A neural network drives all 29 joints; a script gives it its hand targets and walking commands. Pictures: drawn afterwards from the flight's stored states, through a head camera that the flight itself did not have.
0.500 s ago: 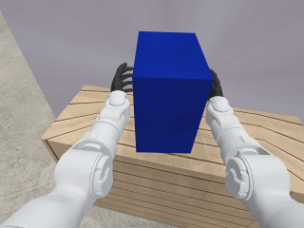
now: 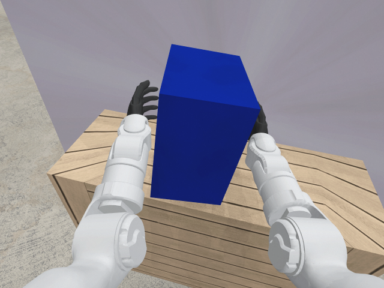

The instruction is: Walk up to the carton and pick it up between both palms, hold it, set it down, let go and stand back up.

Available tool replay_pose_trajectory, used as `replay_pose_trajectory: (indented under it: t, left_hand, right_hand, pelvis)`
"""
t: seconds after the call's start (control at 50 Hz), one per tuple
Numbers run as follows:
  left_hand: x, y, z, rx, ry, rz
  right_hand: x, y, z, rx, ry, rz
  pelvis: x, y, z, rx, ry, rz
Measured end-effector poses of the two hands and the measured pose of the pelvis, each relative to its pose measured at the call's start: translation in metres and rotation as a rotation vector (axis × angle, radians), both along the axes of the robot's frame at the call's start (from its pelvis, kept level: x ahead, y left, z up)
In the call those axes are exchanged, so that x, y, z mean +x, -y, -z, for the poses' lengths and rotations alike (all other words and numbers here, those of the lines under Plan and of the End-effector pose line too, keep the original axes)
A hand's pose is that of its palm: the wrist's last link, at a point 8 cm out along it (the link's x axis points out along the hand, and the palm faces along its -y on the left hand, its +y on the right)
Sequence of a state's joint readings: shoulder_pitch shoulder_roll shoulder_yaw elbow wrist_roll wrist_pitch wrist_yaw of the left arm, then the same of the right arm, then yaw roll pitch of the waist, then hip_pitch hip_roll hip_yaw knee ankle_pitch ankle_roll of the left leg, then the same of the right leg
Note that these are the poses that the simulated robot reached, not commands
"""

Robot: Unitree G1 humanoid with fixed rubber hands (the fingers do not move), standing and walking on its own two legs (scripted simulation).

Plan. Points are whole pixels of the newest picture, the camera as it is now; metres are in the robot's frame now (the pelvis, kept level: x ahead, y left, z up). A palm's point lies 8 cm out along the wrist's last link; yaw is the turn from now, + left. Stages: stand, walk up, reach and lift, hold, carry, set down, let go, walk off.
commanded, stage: reach and lift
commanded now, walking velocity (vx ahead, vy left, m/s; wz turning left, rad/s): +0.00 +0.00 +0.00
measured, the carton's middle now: (196, 124) +0.45 -0.03 +0.13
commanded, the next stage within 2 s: hold in 1.32 s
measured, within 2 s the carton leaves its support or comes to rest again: neither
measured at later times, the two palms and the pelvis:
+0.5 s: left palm (122, 106) +0.39 +0.12 +0.22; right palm (256, 119) +0.38 -0.14 +0.20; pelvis +0.01 +0.01 +0.00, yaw +1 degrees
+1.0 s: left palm (127, 98) +0.39 +0.11 +0.24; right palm (264, 112) +0.38 -0.15 +0.22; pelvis +0.00 +0.00 +0.00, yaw +1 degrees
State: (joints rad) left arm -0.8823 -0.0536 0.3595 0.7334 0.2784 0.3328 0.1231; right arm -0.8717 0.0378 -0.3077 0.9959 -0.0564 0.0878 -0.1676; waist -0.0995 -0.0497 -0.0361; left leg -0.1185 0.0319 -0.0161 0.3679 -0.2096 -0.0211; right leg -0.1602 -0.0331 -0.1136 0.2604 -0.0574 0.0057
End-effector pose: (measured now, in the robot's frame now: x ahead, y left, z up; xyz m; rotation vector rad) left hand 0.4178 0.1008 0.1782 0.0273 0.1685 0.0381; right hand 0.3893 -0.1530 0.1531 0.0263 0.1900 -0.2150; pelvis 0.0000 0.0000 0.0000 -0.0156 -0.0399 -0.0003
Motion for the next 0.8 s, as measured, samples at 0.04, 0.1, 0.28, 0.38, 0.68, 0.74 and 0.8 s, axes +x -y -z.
replay_pose_trajectory:
  t: [0.04,0.1,0.28,0.38,0.68,0.74,0.8]
  left_hand:
    - [-0.002,-0.001,0.000,0.010,0.009,-0.004]
    - [-0.004,-0.001,-0.006,0.017,0.023,-0.009]
    - [-0.010,-0.006,-0.039,0.010,0.068,-0.025]
    - [-0.019,-0.014,-0.050,0.017,0.071,-0.042]
    - [-0.039,-0.020,-0.047,0.034,0.047,-0.040]
    - [-0.038,-0.017,-0.052,0.033,0.048,-0.038]
    - [-0.036,-0.014,-0.058,0.032,0.049,-0.037]
  right_hand:
    - [0.000,-0.001,0.001,0.001,0.010,-0.007]
    - [0.000,-0.001,-0.005,-0.006,0.025,-0.017]
    - [0.000,-0.004,-0.046,-0.014,0.074,-0.030]
    - [-0.003,-0.011,-0.061,-0.003,0.076,-0.041]
    - [-0.023,-0.019,-0.046,0.051,0.058,-0.038]
    - [-0.022,-0.016,-0.049,0.048,0.060,-0.036]
    - [-0.021,-0.013,-0.054,0.040,0.061,-0.035]
  pelvis:
    - [0.001,-0.002,0.001,-0.004,-0.006,-0.003]
    - [0.001,-0.004,0.002,-0.009,-0.008,-0.007]
    - [0.003,-0.006,0.002,-0.015,0.015,-0.007]
    - [0.005,-0.008,0.002,-0.018,0.061,-0.011]
    - [-0.002,-0.011,0.004,-0.017,0.118,-0.012]
    - [-0.006,-0.010,0.004,-0.013,0.108,-0.007]
    - [-0.008,-0.007,0.003,-0.009,0.102,-0.005]
